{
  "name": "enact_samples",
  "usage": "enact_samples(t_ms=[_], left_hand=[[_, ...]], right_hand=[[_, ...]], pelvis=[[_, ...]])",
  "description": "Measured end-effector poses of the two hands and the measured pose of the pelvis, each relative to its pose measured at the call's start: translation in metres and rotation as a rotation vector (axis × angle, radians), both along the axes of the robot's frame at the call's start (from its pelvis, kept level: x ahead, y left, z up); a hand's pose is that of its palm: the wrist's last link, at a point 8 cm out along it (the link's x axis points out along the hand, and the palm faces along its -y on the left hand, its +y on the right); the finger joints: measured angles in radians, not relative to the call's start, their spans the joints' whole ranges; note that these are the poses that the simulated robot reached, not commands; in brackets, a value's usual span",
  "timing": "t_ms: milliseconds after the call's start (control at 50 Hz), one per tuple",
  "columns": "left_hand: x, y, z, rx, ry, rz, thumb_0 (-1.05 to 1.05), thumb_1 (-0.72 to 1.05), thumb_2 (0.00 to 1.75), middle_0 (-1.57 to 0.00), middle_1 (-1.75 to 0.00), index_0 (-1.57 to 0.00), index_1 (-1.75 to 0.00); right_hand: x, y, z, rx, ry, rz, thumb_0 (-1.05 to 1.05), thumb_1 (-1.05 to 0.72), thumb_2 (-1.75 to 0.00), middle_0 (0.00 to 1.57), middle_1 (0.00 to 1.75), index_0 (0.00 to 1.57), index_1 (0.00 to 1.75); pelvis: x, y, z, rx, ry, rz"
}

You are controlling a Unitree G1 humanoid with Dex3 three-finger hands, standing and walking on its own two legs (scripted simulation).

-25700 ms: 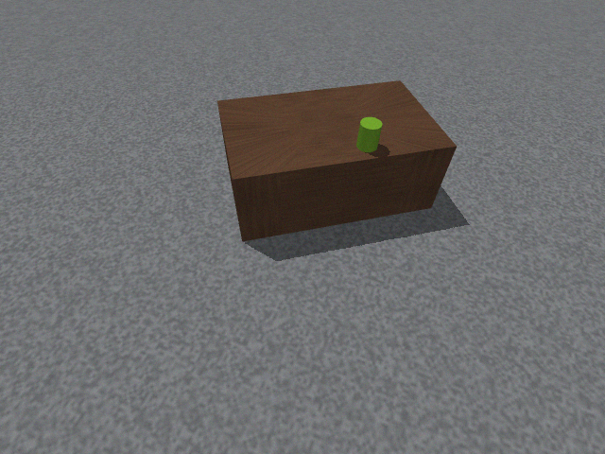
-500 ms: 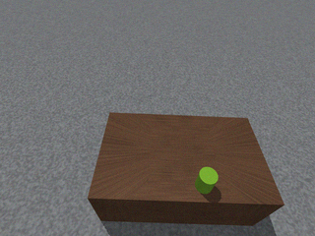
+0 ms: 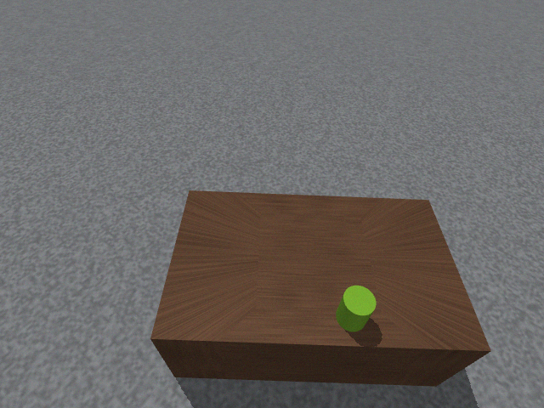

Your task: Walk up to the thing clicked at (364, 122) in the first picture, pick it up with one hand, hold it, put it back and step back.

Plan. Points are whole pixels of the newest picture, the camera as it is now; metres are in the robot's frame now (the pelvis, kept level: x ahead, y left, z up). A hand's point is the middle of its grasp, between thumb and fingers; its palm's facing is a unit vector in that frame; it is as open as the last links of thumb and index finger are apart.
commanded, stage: stand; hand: right
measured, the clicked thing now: (355, 308) +0.44 -0.24 -0.37
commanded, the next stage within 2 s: none
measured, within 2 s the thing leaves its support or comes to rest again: neither
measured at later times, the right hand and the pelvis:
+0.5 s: hand out of the picture +0.08 -0.25 -0.16, palm faces -0.04 +0.94 -0.35, open 7.5 cm; pelvis +0.01 +0.00 +0.00, yaw +0 degrees
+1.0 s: hand out of the picture +0.08 -0.26 -0.16, palm faces -0.04 +0.94 -0.35, open 7.4 cm; pelvis +0.01 -0.01 +0.00, yaw +1 degrees
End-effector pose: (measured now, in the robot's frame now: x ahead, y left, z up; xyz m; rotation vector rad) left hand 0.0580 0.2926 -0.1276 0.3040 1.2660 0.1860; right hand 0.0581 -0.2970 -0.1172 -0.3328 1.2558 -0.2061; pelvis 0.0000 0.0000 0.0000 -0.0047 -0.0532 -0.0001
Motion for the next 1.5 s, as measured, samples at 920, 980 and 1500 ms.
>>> enact_samples(t_ms=[920,980,1500], left_hand=[[0.013,-0.003,0.004,0.006,-0.024,0.007,0.0,0.9,0.9,-0.21,-0.3,-0.21,-0.3],[0.012,-0.003,0.004,0.006,-0.019,0.009,0.0,0.9,0.9,-0.21,-0.3,-0.21,-0.3],[0.009,-0.003,0.007,0.012,-0.034,0.008,0.0,0.9,0.9,-0.21,-0.3,-0.21,-0.3]], right_hand=[[0.018,-0.003,-0.001,0.012,-0.009,0.016,0.0,-0.9,-0.9,0.2,0.3,0.2,0.3],[0.018,-0.004,-0.001,0.012,-0.007,0.015,0.0,-0.9,-0.9,0.2,0.3,0.2,0.3],[0.014,-0.006,-0.002,0.018,-0.015,0.018,0.0,-0.9,-0.9,0.2,0.3,0.2,0.3]], pelvis=[[0.009,-0.005,0.0,0.002,0.01,0.014],[0.009,-0.006,0.0,0.002,0.01,0.015],[0.005,-0.008,0.0,0.003,0.005,0.016]])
